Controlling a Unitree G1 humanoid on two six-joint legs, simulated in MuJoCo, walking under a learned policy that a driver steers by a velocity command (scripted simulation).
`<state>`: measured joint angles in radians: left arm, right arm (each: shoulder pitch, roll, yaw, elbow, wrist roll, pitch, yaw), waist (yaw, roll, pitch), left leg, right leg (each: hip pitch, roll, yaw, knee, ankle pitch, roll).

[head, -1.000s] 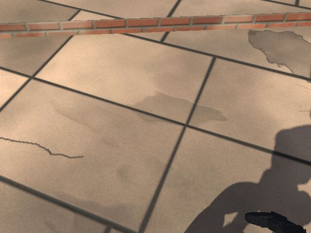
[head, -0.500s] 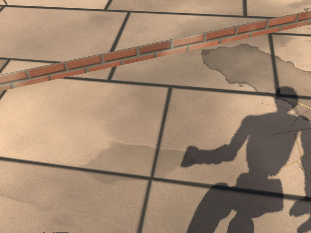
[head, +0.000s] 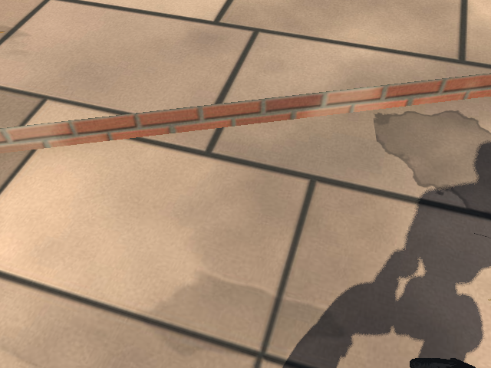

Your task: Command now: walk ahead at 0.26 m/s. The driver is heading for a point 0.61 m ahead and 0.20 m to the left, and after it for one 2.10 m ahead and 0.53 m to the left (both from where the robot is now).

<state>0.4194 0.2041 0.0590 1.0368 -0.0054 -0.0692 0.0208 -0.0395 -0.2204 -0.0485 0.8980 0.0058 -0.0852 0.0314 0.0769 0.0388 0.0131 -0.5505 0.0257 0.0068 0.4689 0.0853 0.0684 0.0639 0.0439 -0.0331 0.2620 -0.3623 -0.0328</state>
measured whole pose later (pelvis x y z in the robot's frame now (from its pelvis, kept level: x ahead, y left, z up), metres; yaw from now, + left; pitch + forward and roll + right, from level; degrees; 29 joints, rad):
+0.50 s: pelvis +0.13 +0.01 +0.01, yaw +0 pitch +0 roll +1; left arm 0.22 0.20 0.06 1.05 0.01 -0.01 0.04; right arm 0.14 -0.20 -0.03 1.03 -0.01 -0.01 -0.03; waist 0.00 0.02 0.01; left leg -0.26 -0.03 0.05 0.43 -0.17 0.03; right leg -0.26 -0.05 0.02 0.50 -0.24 0.03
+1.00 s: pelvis +0.15 +0.01 -0.01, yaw +6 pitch +0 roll -1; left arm 0.18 0.24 0.09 1.02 0.00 -0.01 0.10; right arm 0.12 -0.26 -0.07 0.97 0.01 0.05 -0.03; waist 0.00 0.00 0.06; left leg -0.41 -0.01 0.02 0.84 -0.48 0.02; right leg -0.24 -0.06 -0.10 0.59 -0.35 0.01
